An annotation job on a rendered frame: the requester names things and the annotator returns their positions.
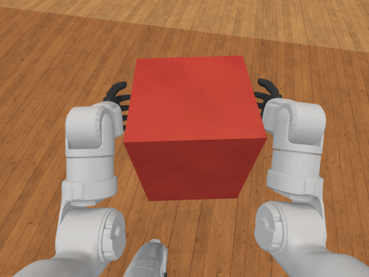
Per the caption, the robot right upper arm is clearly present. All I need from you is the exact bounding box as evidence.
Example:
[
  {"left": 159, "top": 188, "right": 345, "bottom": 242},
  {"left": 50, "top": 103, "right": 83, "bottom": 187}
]
[{"left": 254, "top": 201, "right": 369, "bottom": 277}]

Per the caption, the robot left forearm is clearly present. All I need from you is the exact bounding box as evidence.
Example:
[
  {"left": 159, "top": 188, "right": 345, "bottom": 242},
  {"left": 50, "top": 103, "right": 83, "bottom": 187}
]
[{"left": 55, "top": 101, "right": 124, "bottom": 251}]

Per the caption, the carton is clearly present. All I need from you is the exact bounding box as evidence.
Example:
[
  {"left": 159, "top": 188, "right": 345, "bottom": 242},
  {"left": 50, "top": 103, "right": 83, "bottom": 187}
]
[{"left": 123, "top": 55, "right": 267, "bottom": 201}]

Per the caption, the robot right forearm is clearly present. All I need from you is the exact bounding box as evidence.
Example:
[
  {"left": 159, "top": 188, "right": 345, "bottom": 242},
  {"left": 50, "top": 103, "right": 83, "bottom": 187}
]
[{"left": 262, "top": 98, "right": 327, "bottom": 238}]

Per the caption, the robot left hand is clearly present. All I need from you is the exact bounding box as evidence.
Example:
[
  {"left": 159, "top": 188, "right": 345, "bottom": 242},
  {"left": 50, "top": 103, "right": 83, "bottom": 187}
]
[{"left": 103, "top": 81, "right": 131, "bottom": 131}]

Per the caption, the robot right hand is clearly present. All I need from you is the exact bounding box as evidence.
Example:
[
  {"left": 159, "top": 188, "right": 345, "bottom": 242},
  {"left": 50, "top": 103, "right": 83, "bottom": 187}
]
[{"left": 254, "top": 78, "right": 282, "bottom": 118}]

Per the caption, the robot left upper arm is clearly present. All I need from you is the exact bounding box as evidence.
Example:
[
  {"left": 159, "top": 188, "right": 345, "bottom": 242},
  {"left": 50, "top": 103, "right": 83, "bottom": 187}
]
[{"left": 12, "top": 208, "right": 126, "bottom": 277}]

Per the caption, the robot left thigh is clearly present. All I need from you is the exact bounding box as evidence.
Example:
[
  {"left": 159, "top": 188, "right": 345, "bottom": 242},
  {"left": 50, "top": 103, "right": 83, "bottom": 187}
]
[{"left": 123, "top": 242, "right": 168, "bottom": 277}]

